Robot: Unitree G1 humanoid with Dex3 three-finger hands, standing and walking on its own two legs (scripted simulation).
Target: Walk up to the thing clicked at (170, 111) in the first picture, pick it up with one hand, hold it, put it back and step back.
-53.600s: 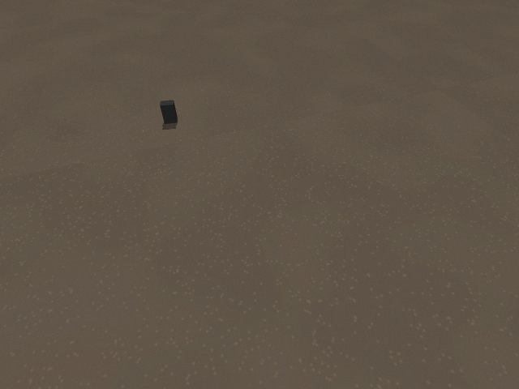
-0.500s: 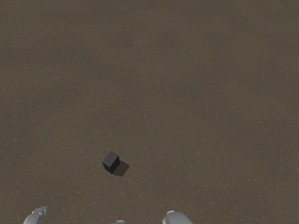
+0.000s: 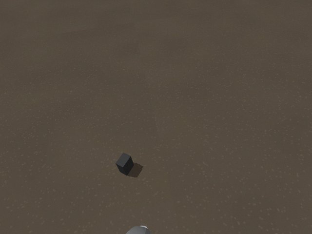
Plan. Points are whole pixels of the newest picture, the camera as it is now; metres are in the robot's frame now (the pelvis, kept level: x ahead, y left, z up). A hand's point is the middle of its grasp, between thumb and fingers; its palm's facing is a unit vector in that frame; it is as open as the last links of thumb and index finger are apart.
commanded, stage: step back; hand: left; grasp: from above
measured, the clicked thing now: (125, 164) +0.63 +0.26 -0.70
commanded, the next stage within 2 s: none
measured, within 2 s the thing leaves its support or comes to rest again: neither
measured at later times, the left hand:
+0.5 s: hand out of the picture -0.07 +0.27 -0.16, palm faces +0.01 -0.93 -0.38, open 7.4 cm
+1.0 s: hand out of the picture -0.19 +0.26 -0.15, palm faces +0.07 -0.92 -0.39, open 7.4 cm
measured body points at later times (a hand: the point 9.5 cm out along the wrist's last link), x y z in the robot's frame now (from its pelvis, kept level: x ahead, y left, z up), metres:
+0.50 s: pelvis -0.15 +0.00 -0.01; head -0.09 +0.02 +0.43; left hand -0.07 +0.32 -0.14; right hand +0.00 -0.31 -0.10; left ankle -0.06 +0.13 -0.73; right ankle -0.19 -0.15 -0.70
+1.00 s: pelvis -0.31 -0.02 -0.01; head -0.25 +0.00 +0.43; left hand -0.20 +0.31 -0.13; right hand -0.23 -0.32 -0.13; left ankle -0.31 +0.11 -0.73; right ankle -0.24 -0.14 -0.70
